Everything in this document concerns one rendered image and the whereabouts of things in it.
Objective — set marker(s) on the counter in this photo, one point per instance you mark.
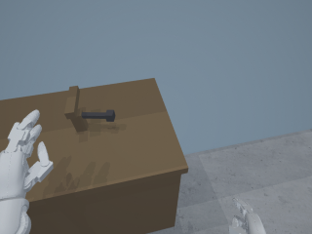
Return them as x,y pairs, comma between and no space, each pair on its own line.
120,177

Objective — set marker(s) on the tap lever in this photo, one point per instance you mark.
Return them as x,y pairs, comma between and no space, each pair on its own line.
109,115

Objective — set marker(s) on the robot left forearm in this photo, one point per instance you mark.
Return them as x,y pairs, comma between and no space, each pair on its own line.
13,216

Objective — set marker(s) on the robot right hand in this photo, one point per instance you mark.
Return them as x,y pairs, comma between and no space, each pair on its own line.
250,225

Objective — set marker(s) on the robot left hand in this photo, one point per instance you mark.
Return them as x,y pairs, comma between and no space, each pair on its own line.
13,164

